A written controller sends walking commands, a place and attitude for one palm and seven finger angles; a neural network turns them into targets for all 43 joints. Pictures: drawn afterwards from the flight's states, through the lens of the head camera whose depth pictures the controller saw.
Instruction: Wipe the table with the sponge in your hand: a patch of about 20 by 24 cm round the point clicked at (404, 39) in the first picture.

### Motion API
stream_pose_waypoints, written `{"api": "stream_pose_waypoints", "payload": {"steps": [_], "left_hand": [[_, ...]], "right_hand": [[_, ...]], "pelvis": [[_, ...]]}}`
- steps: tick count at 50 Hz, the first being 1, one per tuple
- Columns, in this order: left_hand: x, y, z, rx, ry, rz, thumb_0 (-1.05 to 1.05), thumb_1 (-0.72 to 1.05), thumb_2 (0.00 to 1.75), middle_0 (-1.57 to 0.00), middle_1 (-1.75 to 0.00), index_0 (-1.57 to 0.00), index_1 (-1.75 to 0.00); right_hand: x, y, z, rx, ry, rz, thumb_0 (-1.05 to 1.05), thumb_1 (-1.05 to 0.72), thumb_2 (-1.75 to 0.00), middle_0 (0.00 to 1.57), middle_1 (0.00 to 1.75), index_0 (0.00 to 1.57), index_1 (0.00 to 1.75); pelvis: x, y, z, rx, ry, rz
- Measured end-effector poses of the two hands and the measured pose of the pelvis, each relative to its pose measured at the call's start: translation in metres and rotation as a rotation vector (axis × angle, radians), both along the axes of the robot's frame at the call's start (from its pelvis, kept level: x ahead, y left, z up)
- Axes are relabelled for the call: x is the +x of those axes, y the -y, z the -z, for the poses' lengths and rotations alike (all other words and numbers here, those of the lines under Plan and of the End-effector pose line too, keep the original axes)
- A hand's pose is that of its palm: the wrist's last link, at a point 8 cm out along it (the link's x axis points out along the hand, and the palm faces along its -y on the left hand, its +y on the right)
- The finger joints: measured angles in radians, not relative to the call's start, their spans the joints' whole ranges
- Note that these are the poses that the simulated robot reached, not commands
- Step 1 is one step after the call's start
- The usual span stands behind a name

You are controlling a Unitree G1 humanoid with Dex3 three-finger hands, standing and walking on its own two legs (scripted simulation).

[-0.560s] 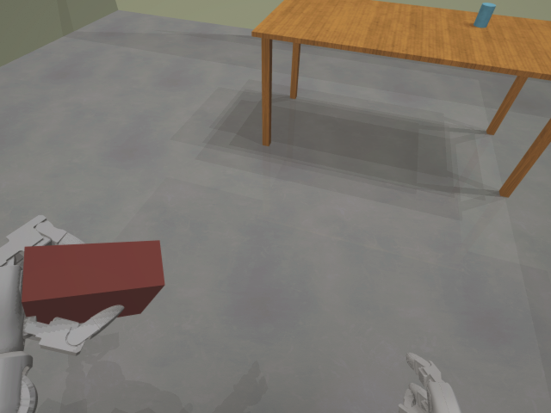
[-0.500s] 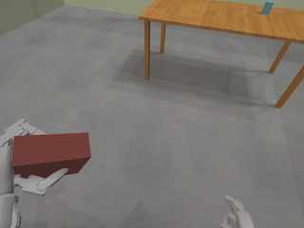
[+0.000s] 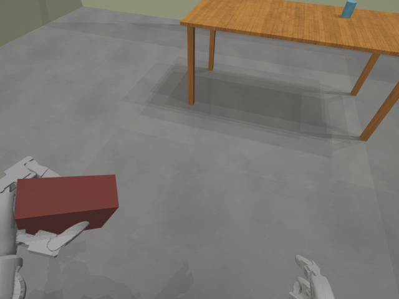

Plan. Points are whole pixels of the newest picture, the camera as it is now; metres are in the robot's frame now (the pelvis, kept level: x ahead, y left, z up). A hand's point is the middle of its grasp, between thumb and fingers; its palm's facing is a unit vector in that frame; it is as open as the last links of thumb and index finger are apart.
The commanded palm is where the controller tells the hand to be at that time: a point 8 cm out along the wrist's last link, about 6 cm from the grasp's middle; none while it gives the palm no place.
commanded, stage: walk to a spot facing it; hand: left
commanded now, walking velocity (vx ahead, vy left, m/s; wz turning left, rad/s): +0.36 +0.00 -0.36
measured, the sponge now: (81, 206) +0.22 +0.21 +0.14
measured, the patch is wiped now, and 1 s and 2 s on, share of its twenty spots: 0.00 0.00 0.00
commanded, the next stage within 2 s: none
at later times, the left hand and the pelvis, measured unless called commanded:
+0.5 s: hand (94, 157) +0.30 +0.21 +0.17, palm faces +0.36 -0.85 -0.39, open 9.4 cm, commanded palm +0.26 +0.25 +0.18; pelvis +0.08 -0.02 -0.01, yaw -5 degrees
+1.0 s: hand (177, 107) +0.45 +0.08 +0.17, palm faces +0.20 -0.84 -0.50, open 9.4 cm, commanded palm +0.40 +0.15 +0.18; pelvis +0.20 -0.10 -0.01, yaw -10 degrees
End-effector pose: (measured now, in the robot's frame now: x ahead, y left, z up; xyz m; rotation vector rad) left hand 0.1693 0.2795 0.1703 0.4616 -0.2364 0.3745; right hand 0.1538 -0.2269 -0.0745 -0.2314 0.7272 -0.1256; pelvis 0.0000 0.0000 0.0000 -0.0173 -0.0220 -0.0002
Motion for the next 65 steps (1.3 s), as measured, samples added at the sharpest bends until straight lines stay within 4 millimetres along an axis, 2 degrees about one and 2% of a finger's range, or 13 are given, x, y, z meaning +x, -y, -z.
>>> {"api": "stream_pose_waypoints", "payload": {"steps": [8, 17, 23, 29, 35, 39, 43, 46, 49, 53, 57, 61, 65], "left_hand": [[0.013, 0.003, 0.0, 0.01, 0.029, -0.005, -0.01, -0.43, 0.99, -0.82, -1.35, -0.82, -1.35], [0.055, 0.033, 0.003, 0.011, 0.056, 0.038, -0.01, -0.43, 0.99, -0.82, -1.35, -0.82, -1.36], [0.083, 0.033, -0.006, 0.025, 0.08, 0.081, -0.01, -0.43, 1.0, -0.82, -1.35, -0.82, -1.36], [0.129, 0.034, -0.007, 0.06, 0.081, 0.106, -0.01, -0.43, 1.0, -0.82, -1.36, -0.82, -1.36], [0.175, 0.074, -0.015, 0.067, 0.037, 0.177, -0.01, -0.43, 1.0, -0.82, -1.36, -0.82, -1.36], [0.203, 0.106, -0.017, 0.124, 0.027, 0.22, -0.01, -0.43, 1.0, -0.82, -1.36, -0.82, -1.36], [0.225, 0.132, -0.011, 0.152, 0.056, 0.231, -0.01, -0.43, 1.0, -0.82, -1.36, -0.82, -1.36], [0.238, 0.143, -0.009, 0.128, 0.03, 0.233, -0.01, -0.43, 1.0, -0.82, -1.36, -0.82, -1.36], [0.247, 0.149, -0.013, 0.134, 0.001, 0.238, -0.01, -0.43, 1.0, -0.82, -1.36, -0.82, -1.36], [0.262, 0.151, -0.024, 0.145, 0.017, 0.235, -0.01, -0.43, 1.0, -0.82, -1.36, -0.82, -1.36], [0.283, 0.146, -0.028, 0.119, 0.068, 0.209, -0.01, -0.43, 1.0, -0.82, -1.36, -0.82, -1.36], [0.314, 0.136, -0.02, 0.065, 0.132, 0.186, -0.01, -0.43, 1.0, -0.82, -1.36, -0.82, -1.36], [0.352, 0.137, -0.01, 0.033, 0.156, 0.192, -0.01, -0.43, 1.0, -0.82, -1.36, -0.82, -1.36]], "right_hand": [[0.003, 0.004, 0.004, -0.006, 0.006, 0.031, 0.01, -0.9, -0.9, 0.2, 0.3, 0.2, 0.3], [0.014, 0.027, 0.023, 0.015, -0.059, 0.052, 0.01, -0.9, -0.9, 0.2, 0.3, 0.2, 0.3], [0.035, 0.039, 0.015, -0.038, -0.095, 0.067, 0.01, -0.9, -0.9, 0.2, 0.3, 0.2, 0.3], [0.067, 0.039, 0.009, -0.004, -0.008, 0.144, 0.01, -0.9, -0.9, 0.2, 0.3, 0.2, 0.3], [0.085, 0.039, 0.008, 0.076, 0.002, 0.163, 0.01, -0.9, -0.9, 0.2, 0.3, 0.2, 0.3], [0.097, 0.058, 0.023, 0.11, -0.019, 0.187, 0.01, -0.9, -0.9, 0.2, 0.3, 0.2, 0.3], [0.111, 0.092, 0.05, 0.101, -0.082, 0.192, 0.01, -0.9, -0.9, 0.21, 0.3, 0.2, 0.3], [0.12, 0.117, 0.049, 0.076, -0.13, 0.214, 0.01, -0.9, -0.9, 0.2, 0.3, 0.2, 0.3], [0.13, 0.138, 0.038, 0.041, -0.147, 0.24, 0.01, -0.9, -0.9, 0.2, 0.3, 0.2, 0.3], [0.149, 0.154, 0.019, -0.008, -0.145, 0.242, 0.01, -0.91, -0.9, 0.2, 0.3, 0.2, 0.3], [0.178, 0.159, 0.007, -0.047, -0.114, 0.232, 0.01, -0.91, -0.9, 0.2, 0.3, 0.19, 0.3], [0.217, 0.154, 0.004, -0.071, -0.055, 0.227, 0.01, -0.9, -0.9, 0.2, 0.3, 0.19, 0.3], [0.256, 0.139, 0.007, -0.025, 0.016, 0.229, 0.01, -0.9, -0.9, 0.2, 0.3, 0.19, 0.3]], "pelvis": [[0.012, 0.004, 0.005, 0.002, -0.003, 0.023], [0.043, 0.023, 0.013, 0.012, -0.006, 0.027], [0.071, 0.019, 0.009, 0.024, -0.002, 0.047], [0.098, 0.02, 0.01, 0.036, 0.012, 0.124], [0.125, 0.039, 0.0, 0.016, 0.001, 0.171], [0.148, 0.064, 0.007, 0.011, 0.002, 0.179], [0.163, 0.085, 0.024, 0.014, 0.011, 0.171], [0.176, 0.092, 0.019, 0.019, 0.011, 0.175], [0.191, 0.099, 0.01, 0.023, 0.0, 0.171], [0.213, 0.107, 0.002, 0.039, -0.01, 0.172], [0.241, 0.108, 0.001, 0.043, -0.003, 0.173], [0.274, 0.103, 0.011, 0.03, 0.011, 0.181], [0.292, 0.103, 0.017, 0.037, 0.033, 0.19]]}}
